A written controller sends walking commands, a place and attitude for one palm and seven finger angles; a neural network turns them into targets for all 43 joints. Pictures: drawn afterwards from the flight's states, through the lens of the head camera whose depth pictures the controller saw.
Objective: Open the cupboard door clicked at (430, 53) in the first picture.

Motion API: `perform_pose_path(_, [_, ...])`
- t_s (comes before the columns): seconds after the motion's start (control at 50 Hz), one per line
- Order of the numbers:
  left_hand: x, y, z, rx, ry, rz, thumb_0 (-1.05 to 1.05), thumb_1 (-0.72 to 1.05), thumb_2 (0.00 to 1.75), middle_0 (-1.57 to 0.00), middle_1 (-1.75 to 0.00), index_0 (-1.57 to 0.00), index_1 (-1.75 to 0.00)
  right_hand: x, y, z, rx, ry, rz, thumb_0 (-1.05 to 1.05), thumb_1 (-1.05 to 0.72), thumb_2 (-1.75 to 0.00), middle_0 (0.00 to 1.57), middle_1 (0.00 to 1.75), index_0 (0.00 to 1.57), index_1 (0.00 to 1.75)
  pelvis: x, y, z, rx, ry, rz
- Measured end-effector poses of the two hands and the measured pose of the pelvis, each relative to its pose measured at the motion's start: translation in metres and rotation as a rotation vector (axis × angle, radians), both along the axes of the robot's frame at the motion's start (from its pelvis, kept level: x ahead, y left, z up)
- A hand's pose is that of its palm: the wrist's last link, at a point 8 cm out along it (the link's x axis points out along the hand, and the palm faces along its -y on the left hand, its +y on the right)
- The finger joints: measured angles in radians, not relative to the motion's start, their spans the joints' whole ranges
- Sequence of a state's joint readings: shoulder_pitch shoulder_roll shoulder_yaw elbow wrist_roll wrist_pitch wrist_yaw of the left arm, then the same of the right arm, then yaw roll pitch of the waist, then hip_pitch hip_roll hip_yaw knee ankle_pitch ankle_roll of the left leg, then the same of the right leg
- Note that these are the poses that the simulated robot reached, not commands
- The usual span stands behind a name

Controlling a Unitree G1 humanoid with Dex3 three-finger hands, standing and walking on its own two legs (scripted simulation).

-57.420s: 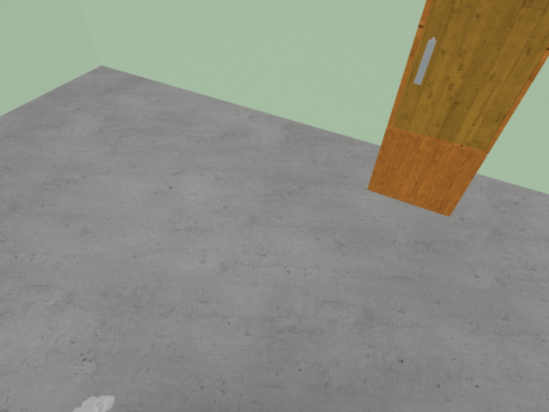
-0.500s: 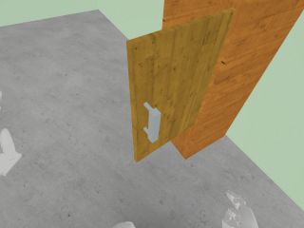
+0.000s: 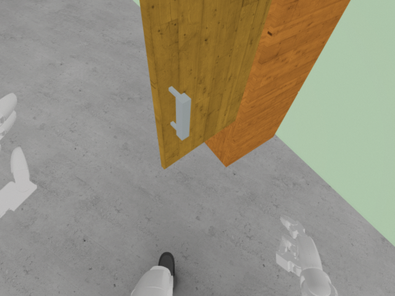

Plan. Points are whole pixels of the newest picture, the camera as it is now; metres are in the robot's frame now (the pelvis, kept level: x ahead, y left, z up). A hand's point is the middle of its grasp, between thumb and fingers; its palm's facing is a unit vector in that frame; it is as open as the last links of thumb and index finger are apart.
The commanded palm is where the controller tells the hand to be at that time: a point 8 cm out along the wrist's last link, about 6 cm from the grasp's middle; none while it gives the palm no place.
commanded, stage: stop stepping back and stand still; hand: left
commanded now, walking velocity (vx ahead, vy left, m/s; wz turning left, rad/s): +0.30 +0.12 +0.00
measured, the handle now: (177, 113) +0.54 +0.11 -0.02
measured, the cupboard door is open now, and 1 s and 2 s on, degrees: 95 95 95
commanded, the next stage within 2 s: let the arm hang, fingers relaxed in 1.42 s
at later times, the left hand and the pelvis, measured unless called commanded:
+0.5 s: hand out of the picture +0.19 +0.28 +0.18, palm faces +0.33 -0.85 -0.42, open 7.4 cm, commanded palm +0.12 +0.33 +0.19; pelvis -0.03 +0.04 +0.01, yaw -1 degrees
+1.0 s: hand out of the picture +0.14 +0.29 +0.17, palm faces +0.34 -0.82 -0.45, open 7.4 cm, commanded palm +0.08 +0.35 +0.19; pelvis -0.07 +0.05 +0.01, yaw -2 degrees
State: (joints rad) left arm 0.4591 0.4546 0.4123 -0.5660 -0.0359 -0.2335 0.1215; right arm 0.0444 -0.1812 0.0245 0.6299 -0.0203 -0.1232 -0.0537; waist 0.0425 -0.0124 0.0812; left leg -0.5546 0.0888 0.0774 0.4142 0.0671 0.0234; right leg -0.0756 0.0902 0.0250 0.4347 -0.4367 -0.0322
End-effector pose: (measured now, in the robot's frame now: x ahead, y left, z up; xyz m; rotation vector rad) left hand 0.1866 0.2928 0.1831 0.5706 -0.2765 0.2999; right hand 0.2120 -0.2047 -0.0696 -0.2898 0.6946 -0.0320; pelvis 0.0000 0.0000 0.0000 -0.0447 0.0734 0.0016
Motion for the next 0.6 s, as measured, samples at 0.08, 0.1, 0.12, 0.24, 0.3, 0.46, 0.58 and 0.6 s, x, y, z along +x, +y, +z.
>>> perform_pose_path(0.08, [-0.012,-0.008,0.017,0.062,-0.050,-0.082,0.01,0.88,0.90,-0.22,-0.30,-0.22,-0.31,-0.029,-0.018,0.010,-0.010,-0.018,-0.086,0.02,-0.91,-0.90,0.20,0.30,0.21,0.30,-0.004,-0.004,-0.002,0.004,-0.054,0.014])
perform_pose_path(0.1, [-0.018,-0.007,0.020,0.076,-0.058,-0.087,0.01,0.88,0.90,-0.22,-0.30,-0.22,-0.31,-0.035,-0.022,0.014,-0.016,-0.031,-0.106,0.02,-0.91,-0.90,0.20,0.30,0.21,0.30,-0.004,-0.003,-0.002,0.009,-0.064,0.014])
perform_pose_path(0.12, [-0.024,-0.004,0.022,0.087,-0.063,-0.085,0.01,0.88,0.89,-0.22,-0.30,-0.22,-0.31,-0.042,-0.027,0.017,-0.022,-0.047,-0.123,0.02,-0.91,-0.90,0.20,0.30,0.21,0.30,-0.004,-0.003,-0.003,0.015,-0.072,0.012])
perform_pose_path(0.24, [-0.052,0.024,0.017,0.041,-0.085,0.025,0.01,0.88,0.90,-0.22,-0.30,-0.22,-0.31,-0.075,-0.046,0.012,-0.089,-0.044,-0.196,0.02,-0.91,-0.90,0.20,0.30,0.20,0.30,0.003,0.013,-0.006,0.011,-0.101,0.002])
perform_pose_path(0.3, [-0.049,0.047,0.002,-0.030,-0.115,0.103,0.01,0.88,0.90,-0.22,-0.30,-0.22,-0.31,-0.087,-0.043,0.003,-0.127,0.017,-0.208,0.02,-0.91,-0.90,0.20,0.30,0.20,0.30,0.011,0.023,-0.008,0.008,-0.099,0.004])
perform_pose_path(0.46, [-0.022,0.040,-0.004,-0.115,-0.056,0.020,0.02,0.89,0.90,-0.21,-0.30,-0.21,-0.31,-0.099,0.013,0.014,-0.029,-0.026,-0.135,0.02,-0.91,-0.90,0.20,0.30,0.20,0.30,-0.027,0.037,0.005,0.021,-0.117,-0.016])
perform_pose_path(0.58, [-0.059,0.016,0.039,0.072,-0.048,-0.101,0.01,0.89,0.90,-0.21,-0.30,-0.21,-0.31,-0.109,0.039,0.021,0.072,-0.072,-0.117,0.02,-0.90,-0.90,0.20,0.30,0.21,0.30,-0.038,0.034,0.014,0.024,-0.093,-0.028])
perform_pose_path(0.6, [-0.066,0.018,0.042,0.099,-0.034,-0.081,0.01,0.89,0.90,-0.22,-0.30,-0.21,-0.31,-0.110,0.040,0.018,0.082,-0.067,-0.114,0.02,-0.90,-0.90,0.20,0.30,0.21,0.30,-0.040,0.034,0.013,0.032,-0.089,-0.026])
